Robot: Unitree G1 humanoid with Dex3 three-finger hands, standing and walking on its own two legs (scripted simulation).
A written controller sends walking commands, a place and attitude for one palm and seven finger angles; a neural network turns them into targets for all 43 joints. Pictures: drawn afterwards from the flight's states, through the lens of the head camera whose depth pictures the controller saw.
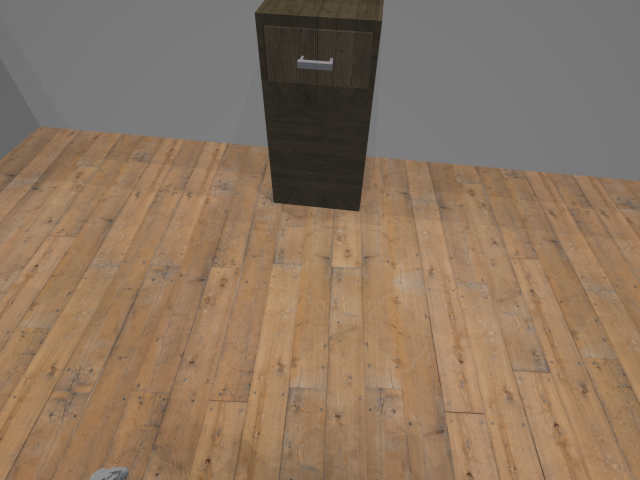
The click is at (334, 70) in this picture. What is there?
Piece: drawer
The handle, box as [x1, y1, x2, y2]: [297, 56, 332, 70]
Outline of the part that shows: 297,61 297,67 331,70 332,68 332,58 330,58 329,61 304,60 303,56 301,56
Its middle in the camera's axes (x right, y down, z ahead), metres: -0.02 -0.60 +1.31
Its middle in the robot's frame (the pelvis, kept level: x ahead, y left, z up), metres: +1.37 +0.08 -0.07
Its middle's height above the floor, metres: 0.69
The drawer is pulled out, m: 0.00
